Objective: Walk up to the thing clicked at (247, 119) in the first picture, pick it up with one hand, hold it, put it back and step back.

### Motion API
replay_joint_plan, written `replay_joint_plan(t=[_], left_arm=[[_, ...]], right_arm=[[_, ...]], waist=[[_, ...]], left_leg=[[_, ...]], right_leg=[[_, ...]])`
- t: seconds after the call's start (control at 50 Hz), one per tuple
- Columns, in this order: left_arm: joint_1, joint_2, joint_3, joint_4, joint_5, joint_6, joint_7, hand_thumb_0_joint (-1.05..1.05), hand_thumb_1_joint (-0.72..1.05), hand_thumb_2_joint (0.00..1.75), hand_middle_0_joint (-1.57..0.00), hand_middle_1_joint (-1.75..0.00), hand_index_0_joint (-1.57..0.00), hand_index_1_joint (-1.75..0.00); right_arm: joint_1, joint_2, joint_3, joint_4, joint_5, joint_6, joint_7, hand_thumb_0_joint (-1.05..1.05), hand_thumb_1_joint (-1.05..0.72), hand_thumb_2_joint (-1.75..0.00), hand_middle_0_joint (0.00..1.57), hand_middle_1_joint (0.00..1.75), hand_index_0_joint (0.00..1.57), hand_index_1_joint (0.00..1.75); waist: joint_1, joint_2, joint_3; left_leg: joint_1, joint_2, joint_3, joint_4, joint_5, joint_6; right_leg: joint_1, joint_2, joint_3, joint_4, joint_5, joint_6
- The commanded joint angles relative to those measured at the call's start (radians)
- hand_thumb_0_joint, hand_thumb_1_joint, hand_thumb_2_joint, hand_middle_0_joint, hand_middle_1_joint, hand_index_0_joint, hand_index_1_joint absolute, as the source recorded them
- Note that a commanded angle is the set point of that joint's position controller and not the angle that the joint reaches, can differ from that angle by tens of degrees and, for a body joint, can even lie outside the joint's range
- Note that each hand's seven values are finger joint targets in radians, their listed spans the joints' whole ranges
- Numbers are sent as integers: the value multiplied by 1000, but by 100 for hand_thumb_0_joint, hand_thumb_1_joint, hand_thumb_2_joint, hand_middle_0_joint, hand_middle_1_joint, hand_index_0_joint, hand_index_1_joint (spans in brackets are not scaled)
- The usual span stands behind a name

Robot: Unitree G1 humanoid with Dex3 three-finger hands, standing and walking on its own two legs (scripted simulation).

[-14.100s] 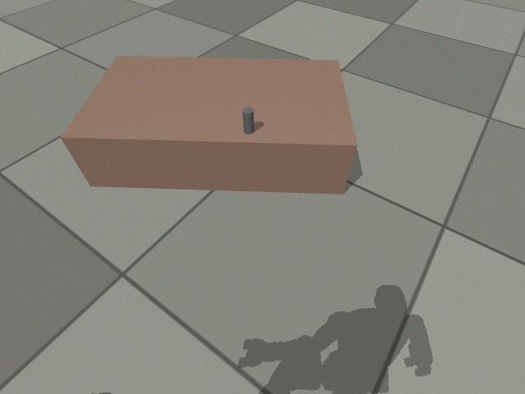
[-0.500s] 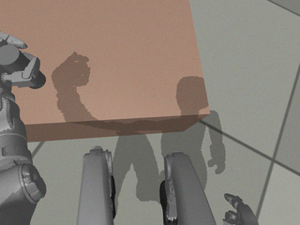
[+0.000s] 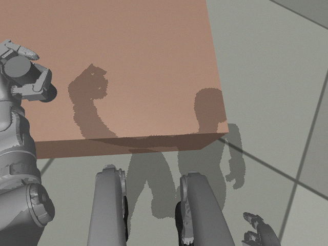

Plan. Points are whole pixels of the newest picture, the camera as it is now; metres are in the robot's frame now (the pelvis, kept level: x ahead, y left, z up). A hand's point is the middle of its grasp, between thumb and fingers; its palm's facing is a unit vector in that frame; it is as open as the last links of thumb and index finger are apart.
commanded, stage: settle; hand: left
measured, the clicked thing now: (34, 81) +0.46 +0.30 -0.01
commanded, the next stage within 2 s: lift in 0.04 s
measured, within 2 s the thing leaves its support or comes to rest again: neither
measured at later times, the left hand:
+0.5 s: hand (30, 75) +0.44 +0.28 +0.05, palm faces +0.29 -0.96 -0.03, open 6.8 cm
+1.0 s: hand out of the picture +0.39 +0.25 +0.17, palm faces +0.29 -0.96 -0.02, open 6.8 cm
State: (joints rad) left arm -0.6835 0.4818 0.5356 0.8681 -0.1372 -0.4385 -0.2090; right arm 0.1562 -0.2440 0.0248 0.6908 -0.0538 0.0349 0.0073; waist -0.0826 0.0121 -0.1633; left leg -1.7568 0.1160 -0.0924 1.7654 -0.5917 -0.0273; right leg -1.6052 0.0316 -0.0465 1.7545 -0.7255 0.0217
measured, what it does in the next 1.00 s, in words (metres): rises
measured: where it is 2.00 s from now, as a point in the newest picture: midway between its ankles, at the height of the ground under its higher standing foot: (153, 232)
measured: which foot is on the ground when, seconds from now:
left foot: down 0.00-1.00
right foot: down 0.00-1.00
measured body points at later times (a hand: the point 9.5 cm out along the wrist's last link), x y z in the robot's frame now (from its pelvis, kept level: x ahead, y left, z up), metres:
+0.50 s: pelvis +0.00 +0.00 +0.03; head +0.17 +0.04 +0.45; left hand +0.42 +0.33 +0.06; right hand +0.12 -0.25 -0.10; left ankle +0.08 +0.14 -0.49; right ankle +0.04 -0.13 -0.49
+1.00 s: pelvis +0.02 +0.00 +0.13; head +0.13 +0.03 +0.57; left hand +0.37 +0.30 +0.18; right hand +0.18 -0.23 +0.02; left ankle +0.08 +0.14 -0.49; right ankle +0.04 -0.13 -0.49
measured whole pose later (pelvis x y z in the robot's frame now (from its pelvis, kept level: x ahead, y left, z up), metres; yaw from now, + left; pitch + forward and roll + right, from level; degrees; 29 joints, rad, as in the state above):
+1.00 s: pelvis +0.02 +0.00 +0.13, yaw +4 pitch +19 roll -4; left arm -0.30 0.26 0.29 0.53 -0.16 -0.37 -0.06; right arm 0.19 -0.23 0.00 0.67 0.00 0.00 -0.02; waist -0.03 0.03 -0.13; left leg -1.13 0.09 -0.04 1.27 -0.48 -0.02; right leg -0.99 0.00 -0.04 1.24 -0.59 0.02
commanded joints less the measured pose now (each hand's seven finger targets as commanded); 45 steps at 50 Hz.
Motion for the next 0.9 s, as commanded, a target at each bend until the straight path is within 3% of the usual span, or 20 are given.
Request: replay_joint_plan(t=[0.0, 0.08, 0.18, 0.24, 0.3, 0.34, 0.36, 0.38, 0.42, 0.46, 0.48, 0.5, 0.6, 0.62, 0.68, 0.72, 0.76, 0.8, 0.84, 0.88], left_arm=[[-328, 288, 38, -236, -15, -79, 3, 0, 48, 141, -135, -147, -136, -147], [-308, 232, 12, -218, -22, -83, 5, 0, 49, 142, -135, -148, -136, -148], [-303, 265, 26, -255, -13, -94, 12, 0, 44, 135, -137, -152, -142, -149], [-324, 251, 16, -306, -20, -94, 21, 0, 42, 136, -137, -152, -141, -150], [-258, 200, -14, -255, -22, -78, 19, 0, 43, 135, -137, -152, -141, -149], [-279, 267, 18, -336, -12, -81, 28, 0, 43, 135, -137, -152, -141, -149], [-273, 272, 15, -361, -9, -78, 39, 0, 43, 135, -137, -152, -141, -149], [-234, 210, -7, -338, -15, -70, 40, 0, 43, 136, -137, -153, -142, -150], [-171, 144, -30, -282, -29, -56, 44, 0, 43, 136, -136, -152, -140, -150], [-179, 181, -16, -343, -24, -58, 53, 0, 43, 135, -135, -149, -139, -147], [-195, 175, -31, -400, -25, -63, 56, 0, 43, 133, -135, -149, -139, -146], [-196, 147, -60, -412, -27, -62, 56, 0, 43, 132, -135, -148, -139, -146], [-68, 79, -84, -401, -39, -41, 74, 0, 43, 133, -135, -149, -139, -146], [-105, 92, -95, -492, -38, -46, 79, 0, 45, 135, -136, -150, -140, -147], [-29, 55, -114, -501, -38, -30, 105, 0, 45, 136, -139, -150, -142, -149], [-10, -5, -166, -539, -47, -24, 108, 0, 43, 137, -139, -151, -142, -149], [0, 38, -145, -562, -41, -13, 123, 0, 42, 135, -138, -149, -140, -147], [35, -15, -192, -584, -39, -5, 130, 0, 40, 136, -138, -150, -141, -148], [92, -23, -180, -546, -43, 5, 142, 0, 40, 137, -138, -149, -140, -148], [81, -40, -201, -572, -39, 0, 148, 0, 38, 138, -138, -151, -141, -150]], right_arm=[[138, -188, -66, -50, 4, -15, -12, 0, -87, -90, 20, 30, 20, 30], [128, -181, -65, -54, 5, -19, -12, 0, -87, -90, 20, 30, 20, 30], [114, -183, -67, -61, 7, -18, -16, 0, -90, -90, 20, 30, 20, 30], [116, -177, -66, -65, 8, -18, -17, 0, -90, -90, 20, 30, 20, 30], [117, -179, -71, -60, 11, -22, -18, 0, -91, -90, 20, 30, 20, 30], [123, -177, -72, -60, 12, -20, -21, 0, -90, -90, 20, 30, 20, 30], [125, -172, -72, -63, 14, -18, -21, 0, -90, -90, 20, 30, 20, 30], [123, -164, -70, -61, 15, -19, -19, 0, -90, -90, 20, 30, 20, 30], [108, -169, -74, -62, 22, -26, -18, 0, -90, -90, 20, 30, 20, 30], [106, -172, -80, -67, 25, -27, -23, 0, -90, -90, 20, 30, 20, 30], [106, -166, -79, -70, 25, -29, -25, 0, -90, -90, 20, 30, 20, 30], [102, -162, -78, -69, 26, -30, -25, 0, -90, -90, 20, 30, 20, 30], [86, -164, -84, -80, 39, -42, -29, 0, -90, -90, 20, 30, 20, 30], [88, -161, -85, -80, 42, -43, -32, 0, -89, -90, 20, 30, 20, 30], [90, -149, -85, -80, 50, -50, -36, 0, -89, -90, 20, 30, 20, 30], [78, -144, -84, -88, 53, -56, -38, 0, -89, -90, 20, 30, 20, 30], [84, -152, -89, -84, 59, -58, -46, 0, -89, -90, 20, 30, 20, 30], [77, -143, -85, -98, 60, -61, -46, 0, -89, -90, 20, 30, 20, 30], [84, -144, -86, -90, 63, -63, -46, 0, -89, -90, 20, 30, 20, 30], [83, -139, -83, -102, 60, -62, -44, 0, -89, -90, 20, 30, 20, 30]], waist=[[19, 185, -624], [8, 154, -608], [23, 163, -599], [21, 161, -654], [10, 150, -629], [30, 165, -663], [41, 161, -668], [31, 154, -660], [24, 120, -589], [32, 126, -596], [38, 135, -602], [34, 159, -593], [42, 134, -529], [45, 144, -545], [41, 102, -508], [30, 114, -475], [38, 104, -474], [30, 105, -435], [43, 84, -398], [37, 94, -391]], left_leg=[[663, -28, -13, -192, 269, 46], [631, -32, 1, -194, 238, 52], [635, -33, -5, -233, 171, 44], [672, -37, 9, -230, 233, 50], [687, -35, 6, -240, 246, 51], [705, -38, 11, -252, 267, 52], [712, -41, 18, -269, 263, 53], [728, -40, 14, -281, 270, 52], [726, -37, 3, -306, 245, 49], [737, -40, 14, -314, 268, 52], [757, -40, 17, -332, 263, 50], [788, -41, 15, -354, 242, 45], [851, -41, -3, -442, 222, 35], [881, -41, -1, -457, 235, 33], [890, -50, 17, -487, 259, 40], [922, -51, 19, -529, 242, 34], [961, -51, 23, -549, 267, 37], [992, -54, 21, -592, 265, 31], [1013, -52, 17, -621, 290, 32], [1051, -52, 17, -651, 304, 28]], right_leg=[[133, 14, -12, -238, 303, -53], [147, 14, -5, -262, 292, -49], [157, 10, -4, -274, 242, -53], [217, 11, 4, -296, 296, -48], [222, 11, 0, -309, 309, -46], [271, 11, 4, -328, 330, -45], [304, 11, 9, -348, 330, -44], [309, 10, 4, -351, 336, -46], [288, 10, -5, -365, 313, -46], [323, 8, 2, -390, 338, -43], [340, 7, 5, -405, 334, -44], [336, 6, 4, -414, 315, -48], [384, 4, -7, -467, 303, -48], [409, 4, -6, -481, 317, -48], [489, 3, 1, -537, 354, -43], [513, 1, 2, -570, 343, -44], [556, 0, 6, -601, 368, -41], [588, -1, 0, -629, 370, -42], [608, 0, -5, -649, 385, -42], [636, -1, -7, -671, 397, -43]])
